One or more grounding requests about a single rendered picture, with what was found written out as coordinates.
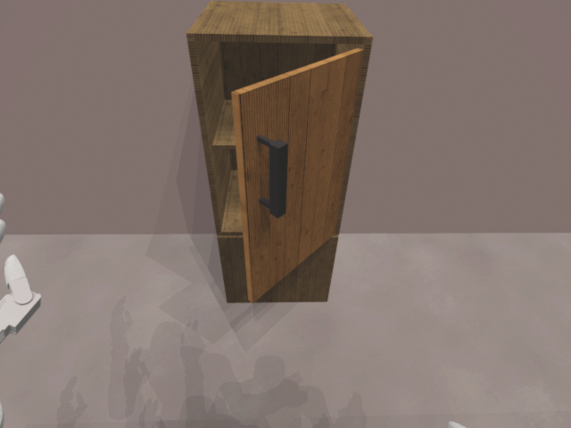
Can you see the left robot hand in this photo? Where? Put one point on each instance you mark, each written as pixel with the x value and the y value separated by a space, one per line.
pixel 19 306

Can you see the cupboard door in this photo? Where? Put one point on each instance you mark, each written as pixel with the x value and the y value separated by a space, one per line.
pixel 311 109

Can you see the handle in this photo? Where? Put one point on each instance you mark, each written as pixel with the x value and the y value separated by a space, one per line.
pixel 277 176

